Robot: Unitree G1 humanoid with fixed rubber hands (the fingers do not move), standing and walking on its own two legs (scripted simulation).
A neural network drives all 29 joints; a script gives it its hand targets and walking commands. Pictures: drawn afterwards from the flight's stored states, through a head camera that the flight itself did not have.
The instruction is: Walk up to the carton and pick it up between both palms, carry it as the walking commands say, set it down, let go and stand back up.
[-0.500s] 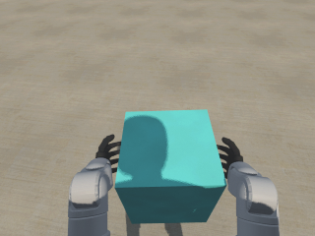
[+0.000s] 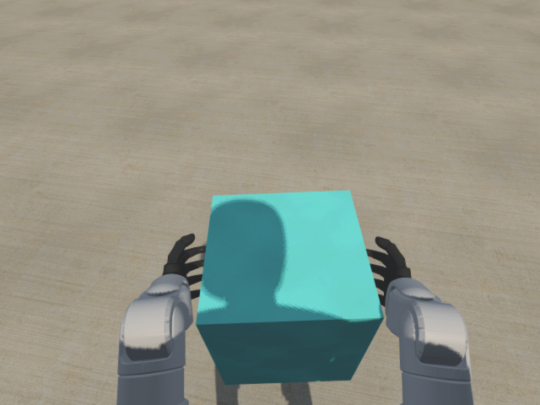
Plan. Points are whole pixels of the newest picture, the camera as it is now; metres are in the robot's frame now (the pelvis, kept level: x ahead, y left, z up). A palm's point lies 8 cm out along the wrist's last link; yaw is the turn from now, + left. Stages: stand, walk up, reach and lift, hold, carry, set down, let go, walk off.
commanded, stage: carry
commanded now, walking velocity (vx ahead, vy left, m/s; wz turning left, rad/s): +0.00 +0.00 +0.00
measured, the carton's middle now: (284, 292) +0.30 +0.00 +0.01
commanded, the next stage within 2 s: hold in 1.52 s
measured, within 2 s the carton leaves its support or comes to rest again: neither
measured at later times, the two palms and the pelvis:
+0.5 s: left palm (173, 286) +0.27 +0.16 +0.08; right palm (389, 288) +0.27 -0.14 +0.08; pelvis +0.00 +0.01 +0.00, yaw +0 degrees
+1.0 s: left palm (173, 285) +0.27 +0.16 +0.07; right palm (388, 288) +0.27 -0.14 +0.07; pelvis +0.01 +0.01 +0.00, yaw +0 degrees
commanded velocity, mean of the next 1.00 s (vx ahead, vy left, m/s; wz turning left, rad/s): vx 0.00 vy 0.00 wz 0.00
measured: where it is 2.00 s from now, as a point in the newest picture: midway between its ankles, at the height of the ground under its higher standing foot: outside the picture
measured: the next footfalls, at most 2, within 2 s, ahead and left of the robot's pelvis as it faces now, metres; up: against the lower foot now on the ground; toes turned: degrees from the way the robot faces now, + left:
none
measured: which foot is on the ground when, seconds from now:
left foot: down 0.00-1.00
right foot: down 0.00-1.00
